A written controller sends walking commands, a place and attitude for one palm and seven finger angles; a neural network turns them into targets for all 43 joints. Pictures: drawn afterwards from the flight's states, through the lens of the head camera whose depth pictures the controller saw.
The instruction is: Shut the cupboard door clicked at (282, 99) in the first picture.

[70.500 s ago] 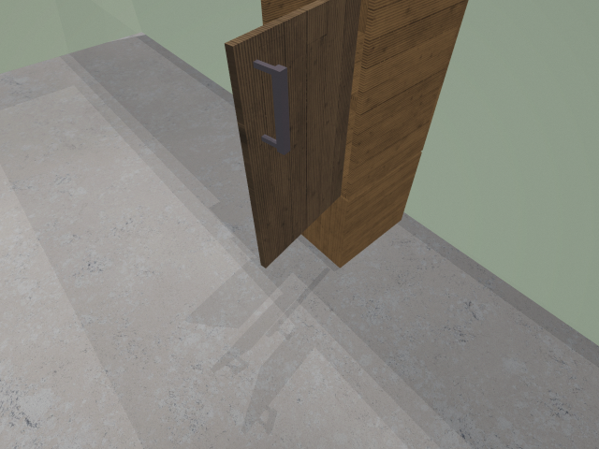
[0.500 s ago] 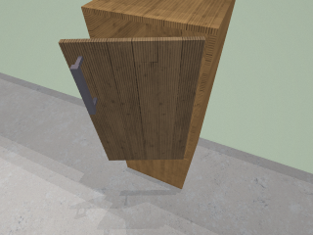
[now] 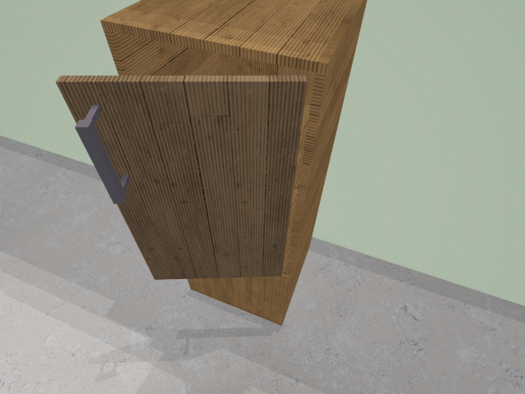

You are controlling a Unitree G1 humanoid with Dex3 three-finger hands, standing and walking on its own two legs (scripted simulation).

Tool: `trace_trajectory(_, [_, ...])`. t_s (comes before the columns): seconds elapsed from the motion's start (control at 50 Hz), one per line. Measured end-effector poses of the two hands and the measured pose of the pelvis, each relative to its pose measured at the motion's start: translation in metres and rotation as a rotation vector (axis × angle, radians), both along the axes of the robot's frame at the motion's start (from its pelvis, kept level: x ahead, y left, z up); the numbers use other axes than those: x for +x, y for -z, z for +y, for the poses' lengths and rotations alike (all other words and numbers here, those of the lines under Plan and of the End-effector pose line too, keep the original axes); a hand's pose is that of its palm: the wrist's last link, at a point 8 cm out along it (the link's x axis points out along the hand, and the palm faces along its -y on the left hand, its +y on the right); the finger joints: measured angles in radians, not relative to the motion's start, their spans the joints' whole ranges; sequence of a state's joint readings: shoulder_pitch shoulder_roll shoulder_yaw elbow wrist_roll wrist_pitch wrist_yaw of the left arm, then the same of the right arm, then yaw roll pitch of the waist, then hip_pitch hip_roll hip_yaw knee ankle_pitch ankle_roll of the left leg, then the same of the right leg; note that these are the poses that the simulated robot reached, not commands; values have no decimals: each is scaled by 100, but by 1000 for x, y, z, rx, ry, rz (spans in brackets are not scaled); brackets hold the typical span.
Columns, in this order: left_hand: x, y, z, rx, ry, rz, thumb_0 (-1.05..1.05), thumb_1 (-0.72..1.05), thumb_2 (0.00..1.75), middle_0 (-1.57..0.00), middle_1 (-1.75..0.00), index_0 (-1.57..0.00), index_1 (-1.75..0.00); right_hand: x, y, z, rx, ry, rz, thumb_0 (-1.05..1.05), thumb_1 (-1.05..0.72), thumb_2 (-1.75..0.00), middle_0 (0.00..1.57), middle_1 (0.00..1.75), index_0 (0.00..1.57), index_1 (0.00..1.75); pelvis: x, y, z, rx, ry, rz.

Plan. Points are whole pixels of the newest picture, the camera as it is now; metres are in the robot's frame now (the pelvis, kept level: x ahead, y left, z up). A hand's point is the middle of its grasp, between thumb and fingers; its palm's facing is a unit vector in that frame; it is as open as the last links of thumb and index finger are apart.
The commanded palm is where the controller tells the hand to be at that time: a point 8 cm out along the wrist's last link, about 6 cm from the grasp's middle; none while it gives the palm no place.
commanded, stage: look again from close up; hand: left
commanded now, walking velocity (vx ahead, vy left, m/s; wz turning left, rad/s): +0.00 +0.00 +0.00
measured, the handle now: (108, 157) +0.43 +0.28 +0.13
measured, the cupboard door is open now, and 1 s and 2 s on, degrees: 24 24 24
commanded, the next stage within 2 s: shuffle to correct the standing spot in 0.14 s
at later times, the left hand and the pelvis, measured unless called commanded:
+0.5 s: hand out of the picture -0.01 +0.18 -0.18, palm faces +0.10 -0.97 -0.23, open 7.4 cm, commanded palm none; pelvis +0.01 +0.00 +0.00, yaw +2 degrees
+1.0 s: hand out of the picture -0.04 +0.28 -0.17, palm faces +0.07 -0.97 -0.23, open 7.4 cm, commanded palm none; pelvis -0.03 +0.09 +0.00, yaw +1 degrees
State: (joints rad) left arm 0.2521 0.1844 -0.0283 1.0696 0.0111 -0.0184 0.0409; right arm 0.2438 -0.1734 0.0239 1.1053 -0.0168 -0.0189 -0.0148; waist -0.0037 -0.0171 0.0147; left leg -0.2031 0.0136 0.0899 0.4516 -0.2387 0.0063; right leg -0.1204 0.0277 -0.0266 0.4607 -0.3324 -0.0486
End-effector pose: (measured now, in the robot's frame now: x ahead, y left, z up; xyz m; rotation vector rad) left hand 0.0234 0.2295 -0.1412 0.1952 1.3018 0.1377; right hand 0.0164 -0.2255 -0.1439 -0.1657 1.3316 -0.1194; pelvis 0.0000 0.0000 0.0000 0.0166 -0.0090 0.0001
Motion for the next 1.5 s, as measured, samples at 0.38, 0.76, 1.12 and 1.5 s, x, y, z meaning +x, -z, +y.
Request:
trace_trajectory(0.38, [-24,5,-15,-9,-64,79,1,91,89,-20,-30,-20,-30,12,3,-11,-6,-4,28,1,-91,-90,20,29,20,30,9,2,-12,-1,-11,4])
trace_trajectory(0.76, [-66,22,87,46,-105,55,1,91,89,-20,-30,-20,-30,101,-8,66,-25,-145,-305,1,-91,-90,19,29,20,30,-17,26,64,-30,-38,-31])
trace_trajectory(1.12, [-94,2,88,-27,-87,93,1,91,89,-20,-30,-19,-30,-39,-15,64,-86,35,-22,1,-91,-90,20,29,20,30,-35,1,88,-56,-14,22])
trace_trajectory(1.5, [-57,23,97,-107,-40,82,3,93,89,-20,-30,-20,-30,-75,-9,148,-11,67,76,2,-92,-90,20,29,20,30,-30,2,120,-40,-4,5])
